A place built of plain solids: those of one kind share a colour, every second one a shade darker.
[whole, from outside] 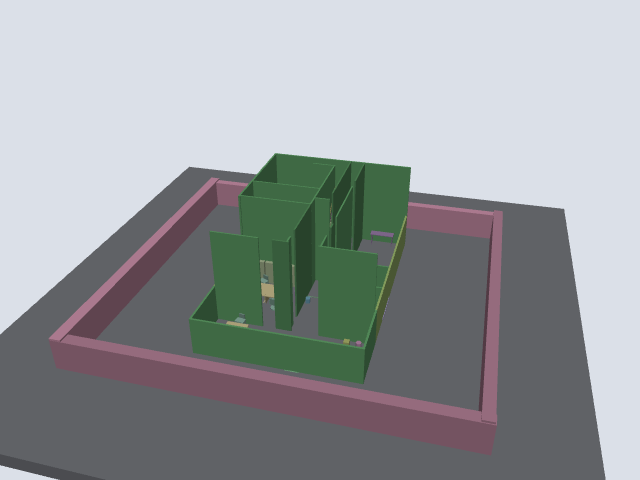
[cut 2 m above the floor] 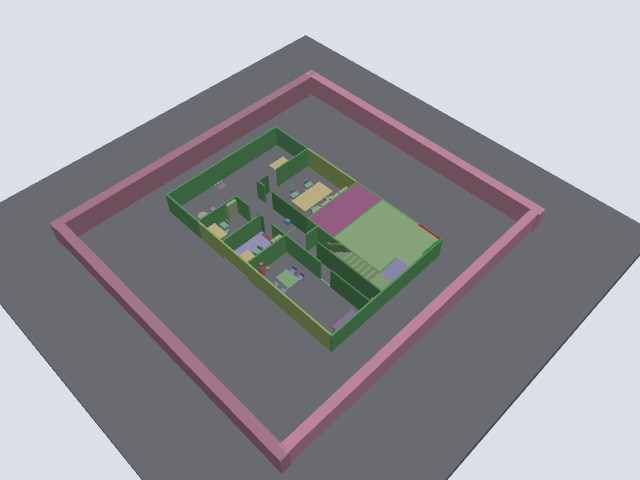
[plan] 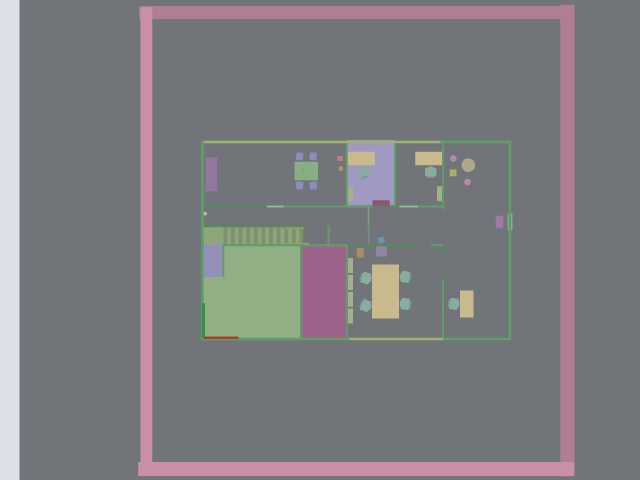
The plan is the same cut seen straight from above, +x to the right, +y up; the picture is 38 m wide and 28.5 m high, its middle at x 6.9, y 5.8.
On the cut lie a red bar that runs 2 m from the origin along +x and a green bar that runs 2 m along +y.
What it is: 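An office floor, with one long steep straight back stair to a room a storey up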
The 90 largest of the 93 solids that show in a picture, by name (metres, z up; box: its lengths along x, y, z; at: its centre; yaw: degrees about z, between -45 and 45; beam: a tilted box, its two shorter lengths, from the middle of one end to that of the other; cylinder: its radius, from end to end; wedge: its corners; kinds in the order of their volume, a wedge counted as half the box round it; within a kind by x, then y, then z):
{
 "ring_hedge_1": {"box": [0.71, 27.71, 2.4], "at": [-3.41, 5.77, 1.15]},
 "ring_hedge_2": {"box": [25.89, 0.83, 2.52], "at": [9.05, -7.8, 1.21]},
 "ring_hedge_3": {"box": [25.79, 0.78, 2.54], "at": [9.05, 19.31, 1.22]},
 "ring_hedge_4": {"box": [0.84, 27.99, 2.4], "at": [21.59, 5.77, 1.15]},
 "split_lounge_level_1": {"box": [5.72, 3.62, 4.54], "at": [2.85, 1.8, 2.22]},
 "split_lounge_level_2": {"box": [4.51, 1.82, 4.54], "at": [3.46, 4.52, 2.22]},
 "wall_1": {"box": [0.15, 11.84, 7.41], "at": [-0.07, 5.77, 3.65]},
 "wall_2": {"box": [0.12, 1.94, 7.41], "at": [1.15, 4.58, 3.65]},
 "wall_3": {"box": [3.74, 0.12, 7.41], "at": [1.87, 7.79, 3.65]},
 "wall_4": {"box": [6.33, 0.12, 7.41], "at": [3.17, 6.62, 3.65]},
 "wall_5": {"box": [8.79, 0.15, 7.41], "at": [4.25, -0.07, 3.65]},
 "wall_6": {"box": [7.28, 0.12, 7.41], "at": [4.85, 5.49, 3.65]},
 "wall_7": {"box": [0.12, 5.49, 7.41], "at": [5.77, 2.74, 3.65]},
 "wall_8": {"box": [3.75, 0.12, 7.41], "at": [6.61, 7.79, 3.65]},
 "wall_9": {"box": [0.14, 0.12, 7.41], "at": [7.4, 6.62, 3.65]},
 "wall_10": {"box": [0.12, 1.13, 7.41], "at": [7.41, 6.05, 3.65]},
 "wall_11": {"box": [0.12, 5.49, 7.41], "at": [8.49, 2.74, 3.65]},
 "wall_12": {"box": [0.12, 3.75, 2.92], "at": [8.49, 9.67, 1.41]},
 "wall_13": {"box": [1.53, 0.12, 7.41], "at": [9.25, 7.79, 3.65]},
 "wall_14": {"box": [4.06, 0.12, 7.41], "at": [10.52, 5.49, 3.65]},
 "wall_15": {"box": [0.59, 0.12, 7.41], "at": [11.33, 7.79, 3.65]},
 "wall_16": {"box": [0.12, 3.75, 2.92], "at": [11.35, 9.67, 1.41]},
 "wall_17": {"box": [1.49, 0.12, 7.41], "at": [13.47, 7.79, 3.65]},
 "wall_18": {"box": [0.74, 0.12, 7.41], "at": [13.84, 5.49, 3.65]},
 "wall_19": {"box": [0.12, 3.48, 7.41], "at": [14.21, 1.74, 3.65]},
 "wall_20": {"box": [0.12, 1.18, 7.41], "at": [14.21, 5.04, 3.65]},
 "wall_21": {"box": [0.12, 3.91, 7.41], "at": [14.21, 9.58, 3.65]},
 "wall_22": {"box": [4.2, 0.15, 2.92], "at": [16.16, -0.07, 1.41]},
 "wall_23": {"box": [4.2, 0.15, 2.92], "at": [16.16, 11.62, 1.41]},
 "wall_24": {"box": [0.15, 11.84, 2.92], "at": [18.18, 5.77, 1.41]},
 "closed_between_1": {"box": [2.62, 5.45, 4.54], "at": [7.13, 2.71, 2.22]},
 "split_steps_1": {"box": [1.17, 1.02, 4.54], "at": [0.58, 6.05, 2.22]},
 "split_steps_2": {"box": [0.23, 1.02, 4.33], "at": [1.28, 6.05, 2.12]},
 "split_steps_3": {"box": [0.23, 1.02, 4.13], "at": [1.5, 6.05, 2.02]},
 "split_steps_4": {"box": [0.23, 1.02, 3.93], "at": [1.73, 6.05, 1.91]},
 "split_steps_5": {"box": [0.23, 1.02, 3.72], "at": [1.95, 6.05, 1.81]},
 "split_steps_6": {"box": [0.23, 1.02, 3.52], "at": [2.18, 6.05, 1.71]},
 "split_steps_7": {"box": [0.23, 1.02, 3.31], "at": [2.41, 6.05, 1.61]},
 "split_steps_8": {"box": [0.23, 1.02, 3.11], "at": [2.63, 6.05, 1.5]},
 "split_steps_9": {"box": [0.23, 1.02, 2.91], "at": [2.86, 6.05, 1.4]},
 "split_steps_10": {"box": [0.23, 1.02, 2.7], "at": [3.08, 6.05, 1.3]},
 "split_steps_11": {"box": [0.23, 1.02, 2.5], "at": [3.31, 6.05, 1.2]},
 "split_steps_12": {"box": [0.23, 1.02, 2.29], "at": [3.54, 6.05, 1.1]},
 "split_steps_13": {"box": [0.23, 1.02, 2.09], "at": [3.76, 6.05, 0.99]},
 "split_steps_14": {"box": [0.23, 1.02, 1.89], "at": [3.99, 6.05, 0.89]},
 "split_steps_15": {"box": [0.23, 1.02, 1.68], "at": [4.21, 6.05, 0.79]},
 "split_steps_16": {"box": [0.23, 1.02, 1.48], "at": [4.44, 6.05, 0.69]},
 "split_steps_17": {"box": [0.23, 1.02, 1.27], "at": [4.67, 6.05, 0.59]},
 "split_steps_18": {"box": [0.23, 1.02, 1.07], "at": [4.89, 6.05, 0.48]},
 "split_steps_19": {"box": [0.23, 1.02, 0.87], "at": [5.12, 6.05, 0.38]},
 "split_steps_20": {"box": [0.23, 1.02, 0.66], "at": [5.34, 6.05, 0.28]},
 "split_steps_21": {"box": [0.23, 1.02, 0.46], "at": [5.57, 6.05, 0.18]},
 "split_steps_22": {"box": [0.23, 1.02, 0.25], "at": [5.8, 6.05, 0.08]},
 "split_upper_level_1": {"box": [1.1, 1.94, 4.54], "at": [0.55, 4.57, 2.22]},
 "glazing_1": {"box": [8.49, 0.15, 2.92], "at": [4.25, 11.62, 1.41]},
 "glazing_2": {"box": [2.86, 0.15, 2.92], "at": [9.92, 11.62, 1.41]},
 "glazing_3": {"box": [5.72, 0.15, 2.92], "at": [11.35, -0.07, 1.41]},
 "glazing_4": {"box": [2.86, 0.15, 2.92], "at": [12.78, 11.62, 1.41]},
 "shelf_1": {"box": [0.3, 0.9, 1.95], "at": [8.71, 1.28, 0.93]},
 "shelf_2": {"box": [0.3, 0.9, 1.95], "at": [8.71, 2.29, 0.93]},
 "shelf_3": {"box": [0.3, 0.9, 1.95], "at": [8.71, 3.29, 0.93]},
 "shelf_4": {"box": [0.3, 0.9, 1.95], "at": [8.71, 4.29, 0.93]},
 "shelf_5": {"box": [0.3, 0.9, 1.95], "at": [8.71, 8.54, 1.07]},
 "shelf_6": {"box": [0.3, 0.9, 1.95], "at": [13.99, 8.54, 0.93]},
 "scell_level_1": {"box": [1.47, 0.3, 0.2], "at": [9.28, 8.01, 0.05]},
 "scell_level_2": {"box": [2.74, 3.58, 0.2], "at": [9.92, 9.95, 0.05]},
 "desk_1": {"box": [1.6, 0.8, 0.07], "at": [9.35, 10.64, 0.84]},
 "desk_2": {"box": [0.8, 1.6, 0.07], "at": [10.39, 1.94, 0.69]},
 "desk_3": {"box": [0.8, 1.6, 0.07], "at": [10.39, 3.54, 0.69]},
 "desk_4": {"box": [0.8, 1.6, 0.07], "at": [11.19, 1.94, 0.69]},
 "desk_5": {"box": [0.8, 1.6, 0.07], "at": [11.19, 3.54, 0.69]},
 "desk_6": {"box": [1.6, 0.8, 0.07], "at": [13.35, 10.64, 0.69]},
 "desk_7": {"box": [0.8, 1.6, 0.07], "at": [15.61, 2.0, 0.69]},
 "task_chair_1": {"box": [0.68, 0.48, 0.26], "at": [9.5, 9.82, 0.73], "yaw": 10.4},
 "task_chair_2": {"box": [0.48, 0.68, 0.26], "at": [9.61, 1.9, 0.58], "yaw": -23.1},
 "task_chair_3": {"box": [0.48, 0.68, 0.26], "at": [9.61, 3.54, 0.58], "yaw": -17.8},
 "task_chair_4": {"box": [0.48, 0.68, 0.26], "at": [11.97, 2.0, 0.58], "yaw": -5.8},
 "task_chair_5": {"box": [0.48, 0.68, 0.26], "at": [11.97, 3.61, 0.58], "yaw": -10.0},
 "task_chair_6": {"box": [0.68, 0.48, 0.26], "at": [13.47, 9.82, 0.58], "yaw": -1.3},
 "task_chair_7": {"box": [0.48, 0.68, 0.26], "at": [14.84, 2.0, 0.58], "yaw": -8.0},
 "printer_1": {"box": [0.64, 0.6, 1.09], "at": [10.55, 5.12, 0.49]},
 "filing_cabinet_1": {"box": [0.42, 0.56, 0.65], "at": [9.29, 5.04, 0.27]},
 "meeting_table_1": {"box": [1.4, 1.1, 0.07], "at": [6.09, 9.9, 0.7]},
 "water_cooler_1": {"box": [0.33, 0.31, 1.03], "at": [8.09, 10.64, 0.47]},
 "bar_table_1": {"box": [0.7, 2.0, 0.06], "at": [0.45, 9.7, 1.05]},
 "ottoman_1": {"box": [0.4, 0.4, 0.47], "at": [14.81, 9.79, 0.18]},
 "scell_steps_1": {"box": [1.02, 0.3, 0.2], "at": [10.53, 8.01, 0.05]},
 "coffee_table_1": {"cylinder": 0.4, "from": [15.71, 10.24, 0.33], "to": [15.71, 10.24, 0.4]},
 "doormat_hold_1": {"box": [0.45, 0.75, 0.06], "at": [17.56, 6.87, -0.02]},
 "side_chair_1": {"box": [0.42, 0.42, 0.04], "at": [6.49, 10.75, 0.43], "yaw": -1.7}
}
